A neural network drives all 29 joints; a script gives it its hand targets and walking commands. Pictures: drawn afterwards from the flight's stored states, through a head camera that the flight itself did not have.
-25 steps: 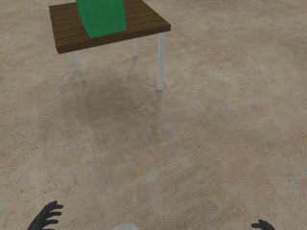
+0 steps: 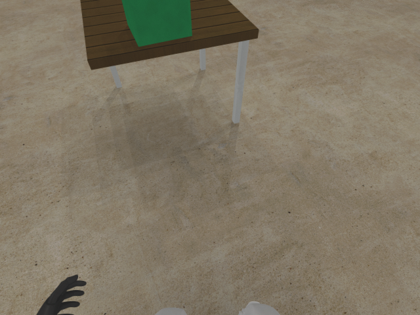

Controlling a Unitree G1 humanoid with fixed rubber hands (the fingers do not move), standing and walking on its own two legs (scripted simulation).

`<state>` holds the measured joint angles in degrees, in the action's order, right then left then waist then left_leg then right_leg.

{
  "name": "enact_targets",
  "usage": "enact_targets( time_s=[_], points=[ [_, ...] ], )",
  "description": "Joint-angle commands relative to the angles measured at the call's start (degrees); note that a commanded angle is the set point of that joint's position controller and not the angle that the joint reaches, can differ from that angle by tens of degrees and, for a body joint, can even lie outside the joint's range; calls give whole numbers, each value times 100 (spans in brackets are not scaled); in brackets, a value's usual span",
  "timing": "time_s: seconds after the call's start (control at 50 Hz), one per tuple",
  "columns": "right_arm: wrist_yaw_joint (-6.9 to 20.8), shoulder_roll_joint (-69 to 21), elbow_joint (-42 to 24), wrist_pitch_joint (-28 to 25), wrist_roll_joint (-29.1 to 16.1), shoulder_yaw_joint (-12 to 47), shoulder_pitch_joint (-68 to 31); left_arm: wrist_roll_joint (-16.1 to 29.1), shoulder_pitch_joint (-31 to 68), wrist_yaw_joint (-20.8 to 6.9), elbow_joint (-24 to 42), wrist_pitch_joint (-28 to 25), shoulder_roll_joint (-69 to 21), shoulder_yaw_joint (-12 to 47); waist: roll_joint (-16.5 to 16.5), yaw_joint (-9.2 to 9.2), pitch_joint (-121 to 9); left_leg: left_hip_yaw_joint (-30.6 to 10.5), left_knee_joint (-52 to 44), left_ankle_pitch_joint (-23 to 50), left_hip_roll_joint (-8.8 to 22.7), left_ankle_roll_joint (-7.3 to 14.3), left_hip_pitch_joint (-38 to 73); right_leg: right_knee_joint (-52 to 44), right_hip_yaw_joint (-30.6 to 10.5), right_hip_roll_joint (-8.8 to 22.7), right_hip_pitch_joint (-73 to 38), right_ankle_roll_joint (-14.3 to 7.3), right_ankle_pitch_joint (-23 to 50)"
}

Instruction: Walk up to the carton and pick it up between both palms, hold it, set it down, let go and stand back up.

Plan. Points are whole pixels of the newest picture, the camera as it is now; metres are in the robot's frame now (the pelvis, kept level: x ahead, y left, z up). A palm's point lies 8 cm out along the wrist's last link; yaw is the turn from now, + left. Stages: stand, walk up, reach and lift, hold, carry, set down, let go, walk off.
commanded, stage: walk up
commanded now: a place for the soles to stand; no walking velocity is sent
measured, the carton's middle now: (154, 4) +1.32 +0.31 +0.01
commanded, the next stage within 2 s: none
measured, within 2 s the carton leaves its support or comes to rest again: neither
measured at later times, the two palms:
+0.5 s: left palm (55, 264) +0.22 +0.35 -0.09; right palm (361, 310) +0.16 -0.27 -0.10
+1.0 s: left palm (54, 229) +0.30 +0.39 -0.10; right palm (325, 232) +0.30 -0.23 -0.08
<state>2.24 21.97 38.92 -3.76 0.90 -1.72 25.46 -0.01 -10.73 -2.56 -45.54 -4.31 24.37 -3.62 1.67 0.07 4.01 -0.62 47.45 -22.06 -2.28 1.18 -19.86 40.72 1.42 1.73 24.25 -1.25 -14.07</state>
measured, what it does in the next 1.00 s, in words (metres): walks ahead: left foot, then right foot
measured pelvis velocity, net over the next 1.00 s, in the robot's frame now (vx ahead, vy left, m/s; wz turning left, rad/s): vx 0.22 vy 0.07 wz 0.13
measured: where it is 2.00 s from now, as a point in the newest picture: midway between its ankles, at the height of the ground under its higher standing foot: (198, 259)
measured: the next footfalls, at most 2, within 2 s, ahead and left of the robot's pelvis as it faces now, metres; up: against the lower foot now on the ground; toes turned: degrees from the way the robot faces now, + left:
left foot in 0.24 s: +0.16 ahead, +0.18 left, +0.00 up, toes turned +2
right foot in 0.50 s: +0.23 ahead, -0.07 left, +0.00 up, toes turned +0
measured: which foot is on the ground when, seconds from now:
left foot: up 0.00-0.22, down 0.24-0.50, up 0.52-0.82, down 0.84-1.00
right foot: down 0.00-0.26, up 0.28-0.48, down 0.50-0.86, up 0.88-1.00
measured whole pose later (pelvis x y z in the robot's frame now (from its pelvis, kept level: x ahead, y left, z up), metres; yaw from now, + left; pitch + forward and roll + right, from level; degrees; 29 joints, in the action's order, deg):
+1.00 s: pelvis +0.22 +0.07 -0.01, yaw +7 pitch -1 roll +1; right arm 0.4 22.1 38.9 -6.3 0.9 -1.7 25.9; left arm 0.0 -11.3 -3.6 -45.7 -2.3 25.3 -3.6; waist 4.4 0.0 3.1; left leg -1.8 42.5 -18.5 -0.9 -0.5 -22.7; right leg 61.8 4.2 4.2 27.4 -2.0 -27.9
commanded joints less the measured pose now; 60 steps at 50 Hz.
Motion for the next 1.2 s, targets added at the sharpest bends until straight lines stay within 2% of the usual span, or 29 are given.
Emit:
enact_targets(
  time_s=[0.0, 0.08, 0.14, 0.22, 0.24, 0.26, 0.28, 0.3, 0.38, 0.42, 0.46, 0.48, 0.5, 0.52, 0.56, 0.6, 0.72, 0.76, 0.8, 0.82, 0.84, 0.86, 0.9, 0.96, 1.04, 1.12, 1.14, 1.16, 1.18],
  points=[
    [-53, 1469, -62, -136, -88, -488, -218, -89, -339, 125, 366, -264, 1813, -569, 254, 355, -209, -238, 1829, -168, 405, 48, -2789, -2800, -3163, 2382, -2286, -1244, -3612],
    [88, 1531, 72, -136, -90, -607, -204, -79, -25, 45, 410, -237, 1675, -542, 408, 145, 21, -105, 823, 263, 744, -121, -1789, -2633, -1377, 1593, -1527, -1289, -1961],
    [115, 1473, -4, -126, -65, -651, -309, -157, 1, -44, 497, -151, 1794, -580, 770, 177, -199, 330, -30, -365, 678, -92, -1234, -2310, -934, 1569, -1585, -1322, -1625],
    [-57, 1364, 408, -307, 16, -723, 689, -152, 231, -80, 576, -44, 1371, -398, -384, -407, -823, 662, -1792, 799, 61, 50, 971, 82, 17, 948, -660, -766, -1143],
    [-147, 1739, 425, -315, 78, -841, 1005, -120, 417, -83, 736, 12, 981, -281, -1397, -632, -633, -870, -2388, -205, 571, 373, 1468, 1489, 305, 453, 467, -472, -1292],
    [-180, 2323, 189, -362, 93, -898, 825, -64, 690, -91, 901, 28, 672, -197, -2290, -640, -316, -4340, -3688, -1608, 1819, 961, 1674, 2493, 233, -385, 2286, -96, -1924],
    [-180, 2404, 118, -397, -31, -869, 390, -92, 955, -50, 884, 36, 1222, -292, -1185, -425, 257, -4979, -3749, -1864, 2227, 1432, 1115, 2647, -479, -14, 2469, -100, -1817],
    [-184, 2274, -15, -393, -79, -800, 267, -51, 839, -38, 835, -26, 1367, -322, -787, -256, 456, -4491, -3311, -977, 2072, 1602, 1259, 2451, -602, 210, 2451, -80, -1480],
    [-232, 1884, -62, -333, -37, -694, 401, -136, 531, -40, 690, -134, 1148, -336, -994, -237, -515, -3375, -2297, 1801, 1773, 1623, 1730, 1364, -397, 156, 1830, -135, -2018],
    [-255, 1903, -132, -334, -27, -696, 279, -132, 382, -33, 702, -145, 1072, -343, -972, -147, -720, -3027, -1983, 2594, 1745, 1546, 1289, 745, -301, 142, 1035, -137, -1497],
    [-281, 1645, -394, -294, -34, -589, -210, -145, -395, -23, 434, -197, 940, -395, -878, 346, -874, -2211, -1354, 2025, 1343, 1067, -344, -643, -239, 18, -1128, -245, -279],
    [-277, 1216, -427, -283, -24, -407, -176, -204, -871, 41, 322, -254, 1295, -527, -244, 600, -951, -1482, -395, 1692, 807, 657, -1479, -1221, -655, 101, -2406, -387, -427],
    [-248, 731, -523, -288, -81, -267, -138, -238, -1339, 75, 268, -278, 1947, -738, 1587, 849, -1167, -437, 1453, -85, -93, 255, -2671, -2314, -2823, 1793, -3093, -607, -2651],
    [-287, 1238, -359, -210, -47, -401, -295, -200, -957, 90, 359, -251, 2131, -717, 926, 644, -722, -294, 2098, -801, -67, 100, -3125, -2937, -3900, 2695, -2495, -841, -4050],
    [-174, 1599, -104, -177, -115, -517, -342, -103, -322, 96, 465, -193, 1850, -547, 196, 385, 228, -353, 2077, 165, 386, 31, -2934, -2975, -3051, 2308, -1692, -839, -3713],
    [-99, 1577, 68, -168, -93, -568, -111, -92, -173, 88, 411, -190, 1552, -542, 229, 250, 350, -275, 1635, 573, 639, -33, -2455, -2835, -1843, 1778, -1414, -806, -2586],
    [-26, 1418, 22, -238, -69, -578, -463, -134, -266, -66, 514, -116, 1674, -554, 553, 356, -19, 249, -9, -36, 694, -112, -1739, -2226, -911, 1697, -1902, -1442, -1102],
    [-50, 1349, 23, -317, -72, -561, -361, -111, -323, -109, 524, -91, 1694, -534, 462, 324, -337, 471, -888, 158, 556, -9, -1041, -1670, -576, 1609, -1824, -1328, -347],
    [-127, 1276, 286, -382, -48, -598, 428, -113, 192, -120, 641, -10, 1527, -479, 100, -220, -875, 881, -1784, 1127, 212, 14, 276, -360, 154, 1226, -1477, -908, -76],
    [-232, 1513, 457, -410, 6, -733, 859, -127, 131, -105, 761, 46, 1259, -354, -638, -428, -1081, 658, -1849, 966, -43, 33, 1265, 735, 326, 902, -738, -711, -233],
    [-326, 2006, 370, -446, 47, -890, 1232, -68, 394, -119, 909, 79, 777, -239, -1694, -737, -979, -2093, -2672, -234, 1086, 518, 1923, 2264, 358, 298, 813, -329, -394],
    [-331, 2421, 124, -463, 33, -923, 832, -20, 562, -97, 947, 129, 900, -256, -1897, -537, -548, -4731, -3540, -1146, 1943, 1162, 1806, 2761, -103, -208, 2177, -120, -1746],
    [-308, 2229, -38, -459, -97, -776, 441, -65, 597, -55, 808, 138, 1348, -354, -689, -253, 199, -4389, -3023, -710, 2079, 1637, 1432, 2652, -621, 338, 2473, -115, -1724],
    [-377, 1955, -79, -436, -52, -680, 471, -127, 416, -59, 681, 95, 1240, -389, -863, -213, -378, -3285, -2240, 1612, 1702, 1513, 1551, 1992, -482, 437, 2013, -48, -1778],
    [-417, 2029, -162, -399, 36, -742, 470, -193, 506, -106, 774, 106, 1158, -453, -1046, -293, -556, -3358, -2112, 1177, 1784, 1589, 890, 1323, -355, 376, 1423, -61, -1459],
    [-445, 1781, -385, -337, 58, -595, -138, -195, -505, -68, 469, -11, 1224, -601, -785, 409, -731, -2317, -1174, 613, 1323, 1024, -1314, -157, -259, 115, -1379, -257, -576],
    [-416, 1413, -437, -309, 34, -466, -241, -266, -1227, -31, 284, -60, 1570, -727, 107, 809, -747, -1552, -20, -118, 657, 631, -2754, -760, -914, 347, -2783, -400, -1497],
    [-437, 919, -520, -300, -19, -319, -325, -270, -1432, 9, 306, -92, 2085, -842, 1950, 981, -713, -98, 1902, -1003, -339, 230, -3599, -2743, -3351, 2191, -2619, -536, -4317],
    [-475, 1516, -238, -200, -51, -463, -321, -235, -857, 14, 417, -83, 2149, -747, 926, 668, -103, -373, 2599, -634, -59, 111, -3423, -3289, -4139, 2661, -1673, -501, -5170]
  ],
)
